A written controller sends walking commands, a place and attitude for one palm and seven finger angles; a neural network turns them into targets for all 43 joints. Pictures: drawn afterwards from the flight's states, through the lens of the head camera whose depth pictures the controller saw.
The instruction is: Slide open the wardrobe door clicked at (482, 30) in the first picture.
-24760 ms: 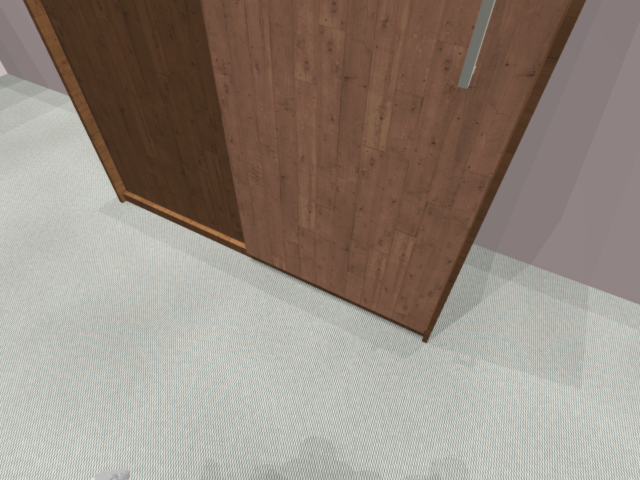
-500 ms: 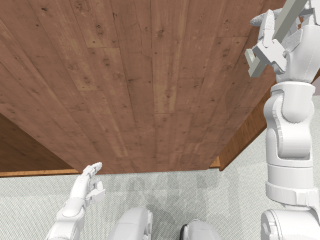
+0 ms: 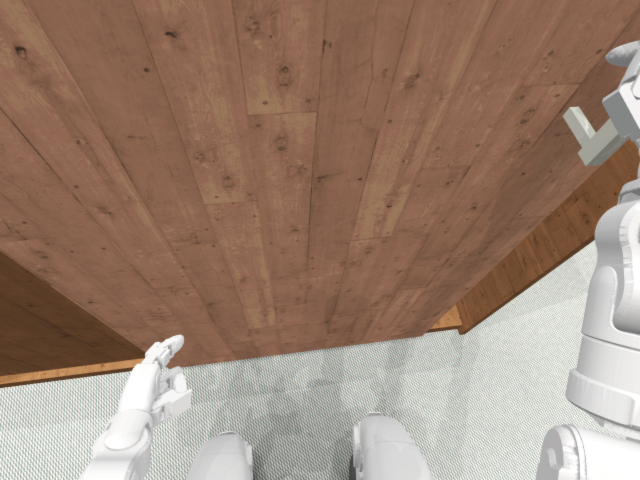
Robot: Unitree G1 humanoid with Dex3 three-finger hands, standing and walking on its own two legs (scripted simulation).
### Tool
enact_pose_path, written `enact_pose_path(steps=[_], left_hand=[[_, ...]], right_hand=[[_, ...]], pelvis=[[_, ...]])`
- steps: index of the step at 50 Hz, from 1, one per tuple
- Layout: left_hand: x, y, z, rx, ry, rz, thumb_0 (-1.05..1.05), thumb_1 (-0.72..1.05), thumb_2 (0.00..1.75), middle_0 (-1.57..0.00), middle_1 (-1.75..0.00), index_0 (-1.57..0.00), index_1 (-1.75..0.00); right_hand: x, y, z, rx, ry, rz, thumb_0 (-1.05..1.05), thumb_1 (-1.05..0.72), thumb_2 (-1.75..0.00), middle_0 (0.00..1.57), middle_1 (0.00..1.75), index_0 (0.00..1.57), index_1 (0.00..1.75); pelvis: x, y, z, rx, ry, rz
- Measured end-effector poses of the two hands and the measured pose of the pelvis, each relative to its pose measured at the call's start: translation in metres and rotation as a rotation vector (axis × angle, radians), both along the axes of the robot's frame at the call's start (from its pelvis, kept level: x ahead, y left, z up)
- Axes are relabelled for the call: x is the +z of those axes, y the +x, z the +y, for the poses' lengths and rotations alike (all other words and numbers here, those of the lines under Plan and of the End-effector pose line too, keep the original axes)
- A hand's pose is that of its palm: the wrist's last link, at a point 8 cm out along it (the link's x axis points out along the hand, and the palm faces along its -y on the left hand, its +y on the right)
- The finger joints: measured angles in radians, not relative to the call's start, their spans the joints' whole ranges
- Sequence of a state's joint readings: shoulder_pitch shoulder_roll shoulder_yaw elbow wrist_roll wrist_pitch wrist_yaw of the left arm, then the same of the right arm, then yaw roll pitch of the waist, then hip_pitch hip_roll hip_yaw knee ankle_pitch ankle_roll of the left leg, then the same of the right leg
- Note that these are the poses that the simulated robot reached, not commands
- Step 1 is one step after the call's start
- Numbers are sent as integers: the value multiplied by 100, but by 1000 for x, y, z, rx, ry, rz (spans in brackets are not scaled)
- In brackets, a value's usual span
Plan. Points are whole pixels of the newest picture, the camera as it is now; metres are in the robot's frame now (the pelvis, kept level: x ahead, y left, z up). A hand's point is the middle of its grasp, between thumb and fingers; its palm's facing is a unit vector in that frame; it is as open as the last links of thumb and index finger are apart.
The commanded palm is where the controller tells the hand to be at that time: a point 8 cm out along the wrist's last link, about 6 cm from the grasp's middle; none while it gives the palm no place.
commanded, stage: step sideways, sliding the door along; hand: right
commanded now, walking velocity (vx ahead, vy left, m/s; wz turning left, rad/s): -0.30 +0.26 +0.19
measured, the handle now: out of the picture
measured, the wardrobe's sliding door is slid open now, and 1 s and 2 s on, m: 0.14 0.47 0.65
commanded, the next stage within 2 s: stop walking and hold the door there in 1.86 s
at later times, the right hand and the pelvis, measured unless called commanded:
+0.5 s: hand (459, 101) +0.37 -0.09 +0.26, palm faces +0.39 +0.92 -0.04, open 6.0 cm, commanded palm +0.32 -0.07 +0.25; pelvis -0.01 +0.13 +0.00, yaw +3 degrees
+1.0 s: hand (191, 123) +0.34 +0.10 +0.26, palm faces +0.14 +0.99 +0.02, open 6.0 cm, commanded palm +0.30 +0.11 +0.23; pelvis -0.03 +0.24 +0.01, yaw +7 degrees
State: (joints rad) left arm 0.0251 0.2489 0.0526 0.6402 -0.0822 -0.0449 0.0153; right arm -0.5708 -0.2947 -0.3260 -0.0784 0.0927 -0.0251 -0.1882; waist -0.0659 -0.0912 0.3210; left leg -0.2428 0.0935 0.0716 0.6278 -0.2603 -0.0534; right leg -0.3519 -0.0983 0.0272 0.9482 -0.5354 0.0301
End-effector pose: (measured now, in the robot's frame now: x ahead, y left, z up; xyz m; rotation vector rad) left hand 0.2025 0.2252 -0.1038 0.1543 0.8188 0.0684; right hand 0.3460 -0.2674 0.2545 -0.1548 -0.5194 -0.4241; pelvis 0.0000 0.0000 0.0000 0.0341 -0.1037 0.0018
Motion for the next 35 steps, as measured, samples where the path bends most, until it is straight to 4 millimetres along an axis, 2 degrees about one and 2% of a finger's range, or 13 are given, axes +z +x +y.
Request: enact_pose_path(steps=[4,9,14,19,24,26,28,35], left_hand=[[16,-10,24,43,61,15,2,91,90,-20,-30,-20,-30],[43,-18,36,22,60,15,2,91,90,-20,-30,-20,-30],[56,-18,45,-5,43,-15,2,91,90,-20,-30,-20,-30],[50,-12,57,-49,-14,-64,1,91,90,-20,-30,-20,-30],[20,-5,82,-96,-92,-101,1,91,90,-20,-30,-20,-30],[9,-7,96,-74,-101,-83,1,91,90,-20,-30,-20,-30],[7,-15,112,-32,-81,-45,1,91,90,-20,-30,-20,-30],[23,-42,157,61,24,22,2,91,90,-20,-30,-20,-30]], right_hand=[[-2,-1,14,59,0,-26,-5,-76,-82,51,145,26,124],[-2,-4,37,97,27,-23,-4,-76,-82,48,148,28,122],[-2,-7,63,116,48,-15,-4,-75,-82,47,148,31,124],[-1,-11,92,107,37,-13,-4,-76,-83,48,147,30,127],[-2,-15,126,51,-4,-18,-6,-76,-83,50,147,25,128],[-2,-17,140,40,-13,-10,-6,-77,-84,51,146,23,128],[-1,-19,154,53,-10,-4,-6,-77,-84,50,146,23,130],[-4,-22,199,201,24,-44,-4,-77,-81,46,148,24,127]], pelvis=[[1,2,7,34,-6,-14],[17,3,27,65,47,-4],[26,2,49,112,80,11],[22,-4,82,115,84,-1],[-2,-11,125,77,37,-15],[-2,-15,132,54,54,-27],[3,-16,135,56,18,-8],[8,-17,146,88,-23,6]])
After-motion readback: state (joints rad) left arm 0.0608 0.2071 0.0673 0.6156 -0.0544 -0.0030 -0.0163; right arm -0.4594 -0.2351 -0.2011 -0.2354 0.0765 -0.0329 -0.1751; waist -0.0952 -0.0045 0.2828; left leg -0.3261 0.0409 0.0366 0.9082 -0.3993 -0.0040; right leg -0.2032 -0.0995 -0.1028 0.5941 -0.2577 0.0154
